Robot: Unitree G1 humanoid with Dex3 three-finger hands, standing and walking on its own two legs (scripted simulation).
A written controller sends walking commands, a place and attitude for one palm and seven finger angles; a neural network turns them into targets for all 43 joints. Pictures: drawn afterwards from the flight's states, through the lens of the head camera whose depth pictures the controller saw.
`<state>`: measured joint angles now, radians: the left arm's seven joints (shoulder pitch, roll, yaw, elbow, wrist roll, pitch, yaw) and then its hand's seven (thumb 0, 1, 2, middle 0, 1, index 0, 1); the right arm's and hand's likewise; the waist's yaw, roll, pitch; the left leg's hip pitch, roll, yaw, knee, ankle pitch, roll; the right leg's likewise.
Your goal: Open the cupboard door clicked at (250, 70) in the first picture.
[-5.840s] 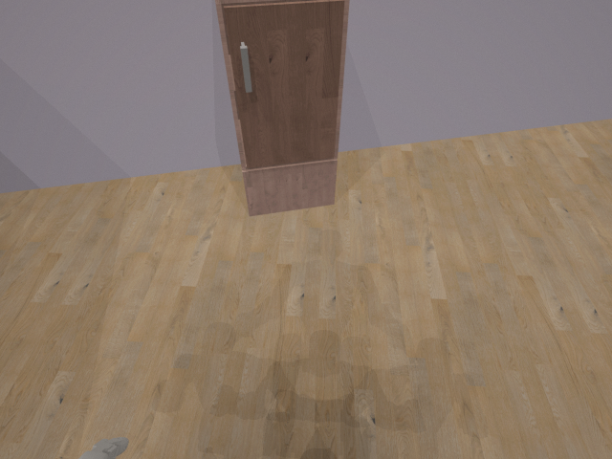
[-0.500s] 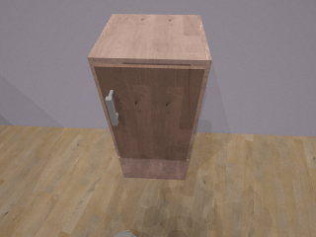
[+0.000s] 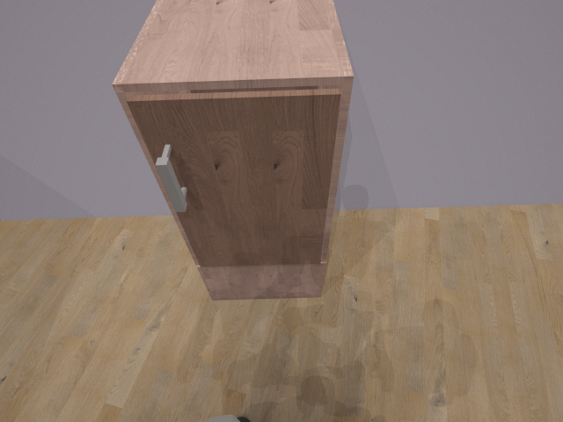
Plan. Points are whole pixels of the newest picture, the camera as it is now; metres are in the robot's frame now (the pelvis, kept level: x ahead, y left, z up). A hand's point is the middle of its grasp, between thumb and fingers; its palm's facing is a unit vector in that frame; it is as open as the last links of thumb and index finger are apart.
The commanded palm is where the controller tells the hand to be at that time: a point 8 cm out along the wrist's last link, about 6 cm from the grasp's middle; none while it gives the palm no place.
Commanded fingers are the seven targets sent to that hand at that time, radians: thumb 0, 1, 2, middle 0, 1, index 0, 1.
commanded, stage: come to a stop and stand still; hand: left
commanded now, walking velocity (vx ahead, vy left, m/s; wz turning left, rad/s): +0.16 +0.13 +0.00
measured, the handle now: (174, 179) +0.55 +0.27 -0.04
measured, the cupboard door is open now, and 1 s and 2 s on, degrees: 0 0 0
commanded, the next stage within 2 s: look again from close up in 1.06 s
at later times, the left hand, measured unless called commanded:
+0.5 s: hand out of the picture -0.05 +0.16 -0.14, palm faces +0.14 -0.95 -0.28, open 7.4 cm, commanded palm none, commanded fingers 0.00 0.90 0.90 -0.20 -0.30 -0.20 -0.30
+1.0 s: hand out of the picture -0.02 +0.22 -0.17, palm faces +0.08 -0.98 -0.17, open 7.4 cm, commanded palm none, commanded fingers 0.00 0.90 0.90 -0.20 -0.30 -0.20 -0.30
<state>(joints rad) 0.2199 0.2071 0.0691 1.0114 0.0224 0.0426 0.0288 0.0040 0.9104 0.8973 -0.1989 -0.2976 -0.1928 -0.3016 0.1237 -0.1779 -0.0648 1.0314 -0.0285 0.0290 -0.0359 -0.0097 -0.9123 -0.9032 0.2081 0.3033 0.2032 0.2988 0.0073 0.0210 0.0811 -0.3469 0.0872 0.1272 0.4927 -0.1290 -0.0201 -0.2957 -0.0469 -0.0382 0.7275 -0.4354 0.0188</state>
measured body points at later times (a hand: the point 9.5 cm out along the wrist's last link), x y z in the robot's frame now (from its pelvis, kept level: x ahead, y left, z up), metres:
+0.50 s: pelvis -0.02 -0.02 +0.02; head +0.01 -0.06 +0.47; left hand -0.06 +0.21 -0.12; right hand +0.03 -0.27 -0.15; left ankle -0.04 +0.14 -0.68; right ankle -0.02 -0.12 -0.73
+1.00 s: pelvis -0.02 +0.04 +0.01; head -0.01 +0.06 +0.46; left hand -0.02 +0.27 -0.15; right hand +0.04 -0.19 -0.14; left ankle -0.03 +0.15 -0.73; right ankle -0.01 -0.12 -0.73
